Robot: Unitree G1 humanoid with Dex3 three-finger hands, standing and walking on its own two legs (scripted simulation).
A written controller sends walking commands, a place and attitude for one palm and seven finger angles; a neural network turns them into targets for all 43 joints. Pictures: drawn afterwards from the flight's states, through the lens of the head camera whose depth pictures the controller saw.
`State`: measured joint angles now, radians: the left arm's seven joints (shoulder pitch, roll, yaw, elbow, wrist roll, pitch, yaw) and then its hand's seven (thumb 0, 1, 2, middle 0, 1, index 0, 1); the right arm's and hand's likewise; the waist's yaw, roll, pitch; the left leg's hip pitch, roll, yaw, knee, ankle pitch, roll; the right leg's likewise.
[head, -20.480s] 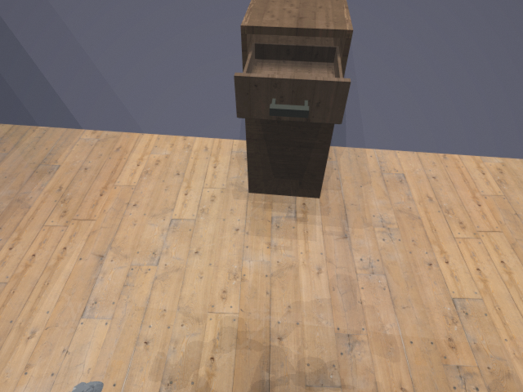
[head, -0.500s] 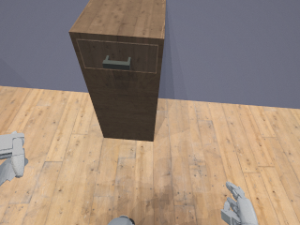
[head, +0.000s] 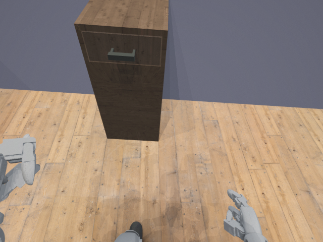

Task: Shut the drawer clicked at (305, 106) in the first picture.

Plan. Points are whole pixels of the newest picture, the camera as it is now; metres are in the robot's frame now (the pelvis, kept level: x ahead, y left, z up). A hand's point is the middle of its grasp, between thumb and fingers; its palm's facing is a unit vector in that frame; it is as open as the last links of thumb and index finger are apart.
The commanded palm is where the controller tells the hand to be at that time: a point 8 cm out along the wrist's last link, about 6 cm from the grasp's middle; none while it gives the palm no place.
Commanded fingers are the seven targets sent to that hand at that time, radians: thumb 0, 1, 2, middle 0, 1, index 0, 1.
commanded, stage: stop stepping back and stand still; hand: left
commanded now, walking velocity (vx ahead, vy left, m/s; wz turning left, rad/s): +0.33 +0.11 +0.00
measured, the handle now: (122, 53) +0.83 +0.23 -0.02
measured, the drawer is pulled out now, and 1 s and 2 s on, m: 0.00 0.00 0.00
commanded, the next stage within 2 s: let the arm hang, fingers relaxed in 0.82 s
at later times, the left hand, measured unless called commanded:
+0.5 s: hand out of the picture +0.13 +0.25 +0.19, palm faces +0.31 -0.83 -0.46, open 3.3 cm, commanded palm +0.08 +0.30 +0.19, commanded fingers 0.00 0.90 0.90 -1.40 -1.60 -1.40 -1.60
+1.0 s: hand (21, 210) +0.16 +0.27 +0.09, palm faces +0.26 -0.84 -0.48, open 3.2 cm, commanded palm none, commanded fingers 0.00 0.90 0.90 -1.20 -1.38 -1.20 -1.38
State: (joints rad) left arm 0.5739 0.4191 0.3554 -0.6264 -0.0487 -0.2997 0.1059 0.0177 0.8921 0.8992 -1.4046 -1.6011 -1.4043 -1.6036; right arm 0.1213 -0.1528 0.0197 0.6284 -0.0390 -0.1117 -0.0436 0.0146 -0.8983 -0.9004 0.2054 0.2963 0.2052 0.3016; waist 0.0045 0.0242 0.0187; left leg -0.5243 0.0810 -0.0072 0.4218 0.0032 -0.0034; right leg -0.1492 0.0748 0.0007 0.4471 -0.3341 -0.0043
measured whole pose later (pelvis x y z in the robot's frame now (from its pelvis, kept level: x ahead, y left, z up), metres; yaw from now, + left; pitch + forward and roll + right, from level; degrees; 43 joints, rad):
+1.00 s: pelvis -0.05 +0.03 +0.00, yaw +3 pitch +0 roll -1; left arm 0.45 0.35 0.22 -0.19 0.03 -0.13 0.06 0.00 0.90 0.90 -1.39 -1.59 -1.39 -1.59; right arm 0.23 -0.25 -0.03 0.73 -0.02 -0.08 0.00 0.01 -0.90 -0.90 0.20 0.30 0.20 0.30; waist -0.02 0.06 -0.04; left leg -0.37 0.03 0.01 0.70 -0.27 0.01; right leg -0.32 0.01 -0.10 0.61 -0.30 -0.05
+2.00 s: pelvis -0.06 +0.04 +0.01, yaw +2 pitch -2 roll +0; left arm 0.30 0.11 0.02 1.13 0.02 0.00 0.04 0.01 0.92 0.90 -0.20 -0.30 -0.20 -0.31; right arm 0.35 -0.08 -0.01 1.13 -0.02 0.00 -0.04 0.01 -0.91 -0.90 0.20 0.30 0.20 0.30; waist -0.01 0.01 0.03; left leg -0.21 0.01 0.04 0.44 -0.21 0.01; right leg -0.21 0.00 -0.08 0.44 -0.20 -0.04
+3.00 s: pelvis -0.03 +0.03 +0.02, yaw +2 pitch -2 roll +0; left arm 0.22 0.17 0.02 1.15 0.01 -0.01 0.03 0.01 0.91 0.90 -0.20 -0.30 -0.20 -0.30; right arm 0.25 -0.17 -0.01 1.15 -0.02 0.00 -0.04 0.01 -0.91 -0.90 0.20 0.30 0.20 0.30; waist -0.01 0.02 0.06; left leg -0.14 0.02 0.04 0.38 -0.21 -0.01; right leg -0.15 0.01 -0.08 0.39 -0.21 -0.05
